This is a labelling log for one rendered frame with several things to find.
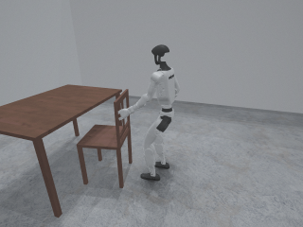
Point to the left robot forearm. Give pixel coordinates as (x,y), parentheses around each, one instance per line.
(138,105)

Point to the left robot hand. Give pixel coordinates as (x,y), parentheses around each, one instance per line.
(123,113)

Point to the right robot shin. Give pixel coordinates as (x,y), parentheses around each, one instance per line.
(160,150)

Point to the right robot upper arm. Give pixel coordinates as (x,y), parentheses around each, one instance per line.
(176,84)

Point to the left robot upper arm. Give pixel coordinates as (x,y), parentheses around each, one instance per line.
(156,78)

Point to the chair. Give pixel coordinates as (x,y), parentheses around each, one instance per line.
(108,137)

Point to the table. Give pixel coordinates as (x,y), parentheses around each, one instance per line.
(34,117)

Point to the robot head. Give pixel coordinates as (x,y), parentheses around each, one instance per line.
(160,50)

